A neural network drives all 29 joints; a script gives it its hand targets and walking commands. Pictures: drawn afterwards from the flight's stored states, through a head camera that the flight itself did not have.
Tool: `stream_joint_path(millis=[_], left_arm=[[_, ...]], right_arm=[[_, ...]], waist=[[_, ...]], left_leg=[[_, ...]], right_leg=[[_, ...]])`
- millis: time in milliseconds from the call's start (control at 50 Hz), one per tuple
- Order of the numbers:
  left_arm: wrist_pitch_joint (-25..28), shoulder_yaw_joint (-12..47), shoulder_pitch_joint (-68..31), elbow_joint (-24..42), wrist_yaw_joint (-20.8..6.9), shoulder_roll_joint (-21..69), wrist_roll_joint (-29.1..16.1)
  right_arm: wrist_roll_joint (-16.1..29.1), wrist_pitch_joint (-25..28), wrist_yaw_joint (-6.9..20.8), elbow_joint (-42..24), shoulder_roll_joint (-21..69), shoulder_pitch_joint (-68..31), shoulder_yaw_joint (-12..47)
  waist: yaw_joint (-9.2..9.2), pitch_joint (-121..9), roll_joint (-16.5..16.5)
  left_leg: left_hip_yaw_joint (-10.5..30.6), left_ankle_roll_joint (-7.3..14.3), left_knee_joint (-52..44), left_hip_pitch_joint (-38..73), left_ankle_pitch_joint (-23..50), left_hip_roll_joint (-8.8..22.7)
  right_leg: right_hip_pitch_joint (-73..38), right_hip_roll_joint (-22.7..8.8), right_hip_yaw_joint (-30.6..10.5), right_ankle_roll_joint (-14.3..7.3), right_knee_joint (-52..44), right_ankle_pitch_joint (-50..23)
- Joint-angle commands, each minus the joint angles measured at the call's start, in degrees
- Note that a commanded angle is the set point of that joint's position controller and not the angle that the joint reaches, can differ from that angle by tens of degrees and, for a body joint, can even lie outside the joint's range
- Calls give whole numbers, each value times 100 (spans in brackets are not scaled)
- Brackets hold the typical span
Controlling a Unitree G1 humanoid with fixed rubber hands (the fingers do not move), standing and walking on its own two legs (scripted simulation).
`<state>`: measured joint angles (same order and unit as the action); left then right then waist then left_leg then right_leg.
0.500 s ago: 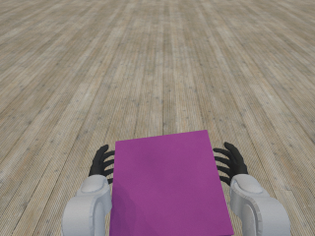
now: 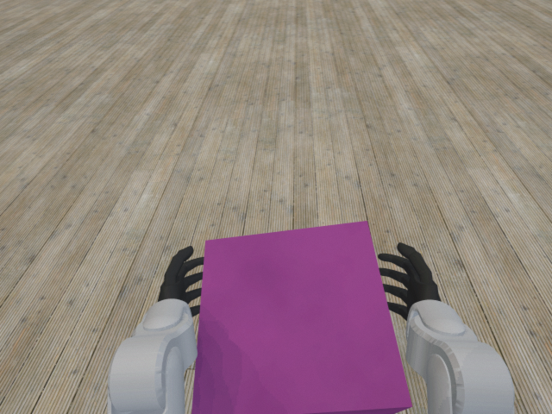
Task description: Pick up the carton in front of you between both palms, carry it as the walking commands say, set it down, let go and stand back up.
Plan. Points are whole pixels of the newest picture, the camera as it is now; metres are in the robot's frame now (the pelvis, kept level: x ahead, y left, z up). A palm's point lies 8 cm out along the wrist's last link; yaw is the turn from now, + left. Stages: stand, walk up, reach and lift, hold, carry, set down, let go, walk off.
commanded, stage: carry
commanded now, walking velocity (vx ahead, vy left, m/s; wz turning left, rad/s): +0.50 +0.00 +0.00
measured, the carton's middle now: (300, 335) +0.25 -0.01 +0.01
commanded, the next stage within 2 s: none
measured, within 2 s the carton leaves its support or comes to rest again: neither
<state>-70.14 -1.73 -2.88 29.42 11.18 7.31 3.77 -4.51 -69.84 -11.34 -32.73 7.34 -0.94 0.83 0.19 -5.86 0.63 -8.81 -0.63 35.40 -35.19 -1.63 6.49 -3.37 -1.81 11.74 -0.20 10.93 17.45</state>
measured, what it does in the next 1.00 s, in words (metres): walks ahead: left foot, then right foot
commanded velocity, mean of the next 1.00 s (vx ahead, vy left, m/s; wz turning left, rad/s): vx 0.22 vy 0.00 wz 0.00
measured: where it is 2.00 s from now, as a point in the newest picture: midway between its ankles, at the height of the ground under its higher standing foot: (287, 349)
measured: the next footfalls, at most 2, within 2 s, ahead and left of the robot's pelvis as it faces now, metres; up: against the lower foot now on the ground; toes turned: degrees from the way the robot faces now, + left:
left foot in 0.10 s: +0.26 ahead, +0.12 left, +0.00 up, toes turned +11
right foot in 0.62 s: +0.59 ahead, -0.09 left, +0.00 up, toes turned -1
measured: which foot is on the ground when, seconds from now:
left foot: up 0.00-0.08, down 0.10-0.64, up 0.66-0.88, down 0.90-1.00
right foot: down 0.00-0.12, up 0.14-0.60, down 0.62-1.00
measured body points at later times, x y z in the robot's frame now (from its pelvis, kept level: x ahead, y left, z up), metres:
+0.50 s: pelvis +0.33 +0.03 +0.01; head +0.32 +0.05 +0.46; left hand +0.58 +0.19 +0.09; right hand +0.58 -0.11 +0.10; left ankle +0.22 +0.11 -0.74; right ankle +0.46 -0.12 -0.69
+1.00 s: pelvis +0.56 +0.02 +0.00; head +0.55 +0.02 +0.45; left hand +0.83 +0.17 +0.09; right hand +0.82 -0.13 +0.10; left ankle +0.58 +0.13 -0.74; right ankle +0.55 -0.08 -0.74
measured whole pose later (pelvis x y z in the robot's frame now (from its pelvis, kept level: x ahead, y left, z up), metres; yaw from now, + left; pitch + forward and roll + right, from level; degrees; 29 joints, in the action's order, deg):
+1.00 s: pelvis +0.56 +0.02 +0.00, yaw +0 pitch +2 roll +0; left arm -70.6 -2.6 -4.9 27.4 10.8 7.4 4.7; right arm -4.8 -70.4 -11.2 -29.9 7.3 -3.0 0.4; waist 0.2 -4.5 0.1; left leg -8.0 0.1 26.6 -15.6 -12.2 3.7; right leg 12.7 -3.1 11.8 -1.0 25.7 14.5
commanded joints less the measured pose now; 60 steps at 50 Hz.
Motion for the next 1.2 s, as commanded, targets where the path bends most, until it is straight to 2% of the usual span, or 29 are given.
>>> stream_joint_path(millis=[0,20,40,60,80,100,120,160,200,360,440,480,520,540,560,580,600,620,640,660,700,740,780,840,900,940,1020,1080,1180], left_arm=[[-86,3249,-1945,442,-1091,4299,-1735],[-103,3288,-2007,450,-1081,4317,-1746],[-117,3317,-2100,450,-1076,4306,-1756],[-131,3385,-2148,524,-1091,4397,-1796],[-116,3521,-2178,503,-1127,4534,-1864],[-21,3606,-2197,558,-1171,4822,-1894],[51,3643,-2342,491,-1236,5077,-1907],[221,3761,-2460,438,-1316,5568,-1977],[365,3764,-2239,310,-1327,5759,-1885],[383,3725,-1869,386,-1191,5393,-1659],[170,3710,-2059,633,-1091,4910,-1794],[37,3589,-1999,568,-1051,4630,-1796],[-57,3450,-1877,478,-1030,4419,-1816],[-84,3414,-1913,488,-1032,4367,-1817],[-99,3385,-1959,530,-1041,4357,-1828],[-87,3347,-1903,514,-1053,4365,-1860],[-66,3375,-1844,566,-1070,4512,-1945],[-35,3424,-1961,588,-1119,4773,-2013],[16,3450,-1929,522,-1174,5049,-2054],[76,3449,-2018,461,-1228,5282,-2029],[175,3469,-2155,515,-1331,5552,-2053],[230,3467,-2092,499,-1382,5609,-2021],[233,3464,-1954,463,-1402,5514,-1964],[186,3438,-2049,449,-1383,5265,-1909],[32,3415,-2264,416,-1315,5020,-1848],[-74,3402,-2262,303,-1278,4970,-1830],[-161,3362,-2101,-157,-1268,4806,-1710],[-46,3361,-2087,-536,-1359,4877,-1596],[477,3423,-2517,-889,-1695,5375,-1607]], right_arm=[[1863,-108,929,-36,4683,-2109,3235],[1864,-107,940,62,4678,-2004,3186],[1860,-96,964,84,4687,-2016,3135],[1834,-67,979,97,4594,-2015,3058],[1824,-20,1000,267,4799,-1948,3031],[1939,58,1076,193,5184,-2068,3150],[1917,152,1126,70,5425,-2095,3221],[1945,316,1210,-26,5826,-2369,3252],[1980,439,1282,-2,6017,-2353,3315],[1962,391,1326,-179,5308,-2014,3327],[1935,219,1178,-274,4830,-2017,3224],[1874,114,1077,-203,4609,-1936,3165],[1818,28,984,-205,4468,-1905,3117],[1814,-13,959,-217,4423,-1906,3098],[1849,-38,948,-300,4417,-2025,3132],[1934,-68,952,-434,4500,-2207,3216],[2018,-80,974,-436,4687,-2166,3300],[2033,-41,1013,-407,4937,-2259,3377],[2066,-1,1058,-399,5195,-2313,3461],[2027,47,1092,-339,5403,-2403,3509],[2023,171,1129,-351,5755,-2453,3572],[1960,233,1137,-316,5808,-2334,3576],[1873,249,1130,-238,5721,-2211,3521],[1847,194,1141,-287,5501,-2313,3441],[1860,24,1150,-178,5154,-2474,3325],[1869,-54,1142,-11,5177,-2480,3277],[1694,-111,1172,640,4960,-2028,2960],[1597,6,1285,988,4991,-2041,2858],[1668,517,1607,995,5450,-2775,3174]], waist=[[79,-314,-892],[-36,-703,-731],[-167,-1150,-360],[-154,-1841,1115],[-70,-1917,2000],[-132,-1919,1350],[-162,-1803,885],[-125,-1579,376],[-82,-1497,565],[-90,-571,709],[-108,-163,763],[-128,-20,829],[-26,-384,860],[68,-775,614],[133,-1348,47],[215,-1930,-1251],[176,-2259,-1547],[126,-2266,-983],[94,-2162,-610],[75,-1944,-633],[37,-1802,-883],[60,-1775,-898],[61,-1753,-834],[0,-1489,-631],[34,-1235,24],[19,-1052,109],[1,-1126,389],[5,-1232,420],[0,-1380,130]], left_leg=[[-484,241,-752,969,-119,-423],[-713,317,-969,2039,-347,-671],[-443,377,-1029,3295,-598,-439],[1978,837,-1287,4625,-922,1148],[3904,1422,-1987,5317,-149,1907],[3303,1559,-1968,5311,460,1856],[2755,1262,-1838,4795,977,1649],[1889,866,-2082,3904,586,1384],[1376,658,-2356,3609,-38,1191],[491,735,-2854,3871,77,820],[248,713,-2656,3945,845,716],[-10,621,-2273,4026,2183,642],[-359,345,-1142,3809,3404,453],[-564,82,-230,3450,3273,265],[-474,-145,833,2511,1840,49],[-324,-302,2523,1112,-1054,-529],[369,-209,3305,696,-2941,-698],[804,-69,3339,613,-2981,-403],[787,0,2939,717,-2726,-233],[862,30,2128,854,-2548,-68],[619,-51,918,1462,-2367,-208],[440,-87,200,1801,-2351,-318],[239,-92,-447,2049,-1811,-283],[182,-113,-1350,2761,88,-77],[587,-50,-1277,2713,787,495],[565,-31,-1151,2432,708,482],[583,36,-899,2635,2505,469],[559,73,-735,2818,3039,432],[573,149,-646,2879,3171,415]], right_leg=[[-308,-1151,-154,-469,681,-4107],[10,-989,106,-317,1651,-4436],[729,-754,194,-159,2928,-3744],[2167,-295,149,124,4736,-1881],[3735,383,-463,211,5951,917],[4068,30,-924,18,6641,860],[4074,-242,-1055,-57,6663,764],[3669,-578,-1216,-93,5793,78],[3525,-584,-973,-76,5185,-228],[4132,-462,-419,167,3107,-1422],[3948,-331,-111,107,2268,-1662],[3615,-147,131,36,1823,-1726],[2320,253,521,-29,1371,-2026],[1252,203,472,-49,1027,-2626],[-169,-604,-268,-227,1343,-4277],[-1424,-1910,-2025,-930,1564,-6519],[-1511,-2319,-2629,-1420,1254,-7355],[-1240,-2251,-2226,-1371,1241,-6496],[-908,-2023,-1838,-1121,1136,-5855],[-439,-1831,-1489,-912,957,-5352],[247,-1416,-859,-681,639,-4452],[367,-1420,-749,-751,575,-3827],[396,-1463,-669,-741,615,-3420],[1041,-1110,-361,-325,978,-2045],[1343,-821,-376,-25,1157,-902],[1222,-787,-493,26,1131,-1450],[1118,-794,-489,143,1724,-2623],[1248,-726,-476,180,1818,-2701],[1191,-680,-442,190,1883,-2689]])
